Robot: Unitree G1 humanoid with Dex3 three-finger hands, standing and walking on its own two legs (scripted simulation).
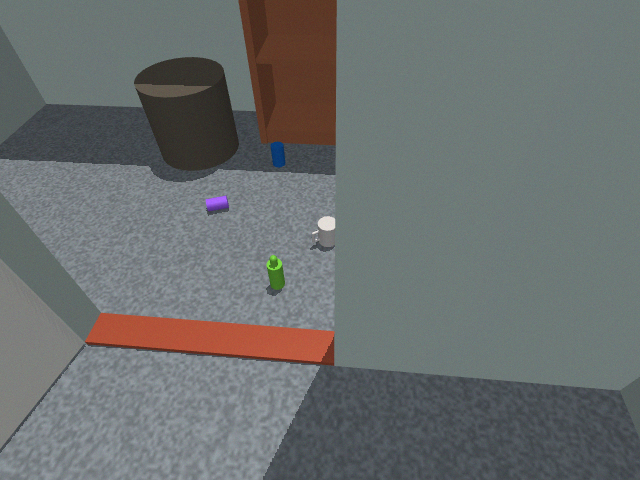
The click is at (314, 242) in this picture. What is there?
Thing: mug
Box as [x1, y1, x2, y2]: [312, 216, 334, 246]
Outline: 325,216 319,219 318,229 312,232 312,242 318,240 320,244 324,246 331,246 334,244 334,218
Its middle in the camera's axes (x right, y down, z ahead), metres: +0.01 -0.03 +1.64
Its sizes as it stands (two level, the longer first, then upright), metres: 0.118 0.084 0.103
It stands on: the floor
